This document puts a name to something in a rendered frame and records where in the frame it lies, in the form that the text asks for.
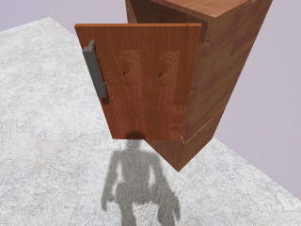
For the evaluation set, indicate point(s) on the cupboard door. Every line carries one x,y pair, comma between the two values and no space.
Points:
148,70

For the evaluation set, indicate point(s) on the handle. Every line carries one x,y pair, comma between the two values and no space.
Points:
94,69

